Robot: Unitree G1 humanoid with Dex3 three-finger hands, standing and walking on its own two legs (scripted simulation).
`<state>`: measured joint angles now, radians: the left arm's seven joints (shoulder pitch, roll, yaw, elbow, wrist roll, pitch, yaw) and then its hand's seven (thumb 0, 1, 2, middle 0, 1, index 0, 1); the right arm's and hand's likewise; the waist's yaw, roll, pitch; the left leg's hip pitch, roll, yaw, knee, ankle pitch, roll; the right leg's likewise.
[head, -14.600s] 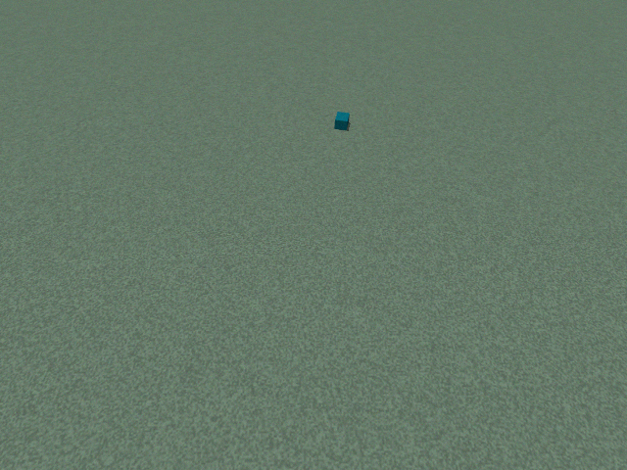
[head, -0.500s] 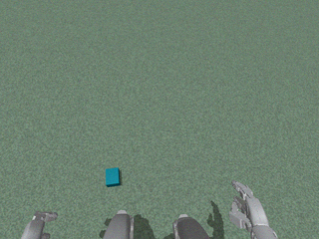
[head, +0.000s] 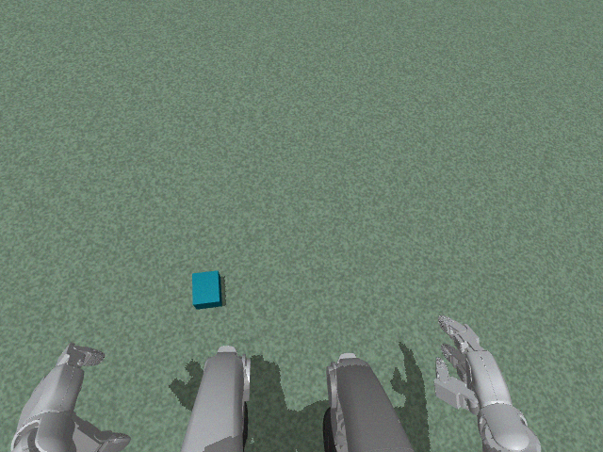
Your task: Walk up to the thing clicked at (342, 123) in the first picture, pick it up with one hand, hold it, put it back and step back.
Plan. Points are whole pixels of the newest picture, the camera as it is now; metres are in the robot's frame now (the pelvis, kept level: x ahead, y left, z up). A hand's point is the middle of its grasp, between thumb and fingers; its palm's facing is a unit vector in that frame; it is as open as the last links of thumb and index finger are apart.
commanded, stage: rise first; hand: left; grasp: from above
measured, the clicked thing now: (207, 290) +0.46 +0.21 -0.57
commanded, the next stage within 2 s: none
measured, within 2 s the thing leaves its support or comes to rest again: neither
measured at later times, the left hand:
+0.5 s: hand (140, 329) +0.31 +0.29 -0.33, palm faces -0.44 -0.23 -0.87, open 14.0 cm
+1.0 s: hand (159, 306) +0.38 +0.29 -0.41, palm faces -0.43 -0.05 -0.90, open 14.1 cm
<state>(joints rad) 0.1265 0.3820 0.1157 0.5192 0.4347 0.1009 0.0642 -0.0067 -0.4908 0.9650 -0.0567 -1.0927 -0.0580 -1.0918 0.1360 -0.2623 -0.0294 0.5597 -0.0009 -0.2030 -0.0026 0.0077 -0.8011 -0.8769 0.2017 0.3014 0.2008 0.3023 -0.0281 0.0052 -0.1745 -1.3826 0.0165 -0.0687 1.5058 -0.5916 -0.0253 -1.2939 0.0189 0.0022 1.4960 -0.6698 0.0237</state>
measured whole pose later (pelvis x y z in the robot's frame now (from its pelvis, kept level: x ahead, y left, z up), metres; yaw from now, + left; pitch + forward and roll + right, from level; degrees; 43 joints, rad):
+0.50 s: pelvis -0.06 -0.01 -0.19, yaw -4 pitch +33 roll -4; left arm -0.54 0.59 0.13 1.02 0.95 -0.17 0.22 -0.01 -0.51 1.01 -0.07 -1.04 -0.08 -1.03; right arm 0.10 -0.27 -0.05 0.75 -0.05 -0.11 0.07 0.01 -0.88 -0.89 0.20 0.30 0.20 0.30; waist -0.04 0.00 -0.12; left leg -2.07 0.03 -0.13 2.12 -0.62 -0.05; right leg -1.98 0.07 -0.02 2.11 -0.71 0.03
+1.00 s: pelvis -0.06 +0.00 -0.25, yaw -7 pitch +33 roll -7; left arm -0.78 0.71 0.15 1.32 1.23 -0.24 0.40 0.00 -0.50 0.98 -0.06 -1.00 -0.09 -0.98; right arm 0.11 -0.25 0.01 0.79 -0.12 -0.05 0.10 0.00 -0.90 -0.90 0.20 0.30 0.20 0.30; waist -0.15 -0.03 -0.08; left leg -2.27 0.01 -0.17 2.31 -0.62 -0.04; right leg -2.15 0.09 -0.05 2.28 -0.71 0.05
